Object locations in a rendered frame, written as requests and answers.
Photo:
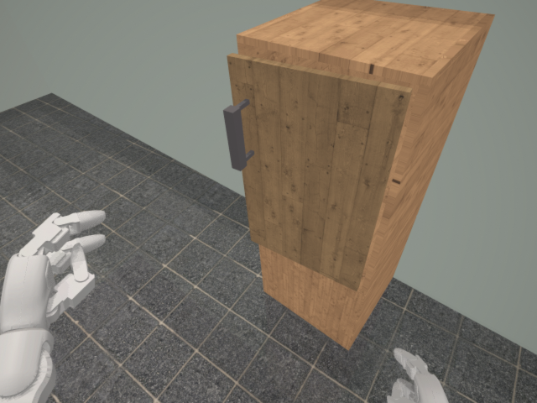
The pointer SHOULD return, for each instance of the robot left hand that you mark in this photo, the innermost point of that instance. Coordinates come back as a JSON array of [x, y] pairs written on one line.
[[29, 278]]

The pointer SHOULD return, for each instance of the robot left forearm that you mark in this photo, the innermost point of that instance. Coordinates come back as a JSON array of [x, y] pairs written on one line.
[[27, 372]]

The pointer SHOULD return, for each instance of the cupboard door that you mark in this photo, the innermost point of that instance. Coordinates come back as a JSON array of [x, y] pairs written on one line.
[[324, 144]]

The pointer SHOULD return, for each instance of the robot right hand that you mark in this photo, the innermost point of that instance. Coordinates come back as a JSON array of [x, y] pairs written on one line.
[[426, 389]]

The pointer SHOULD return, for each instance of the handle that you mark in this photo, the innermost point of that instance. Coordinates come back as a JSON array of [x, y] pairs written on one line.
[[233, 122]]

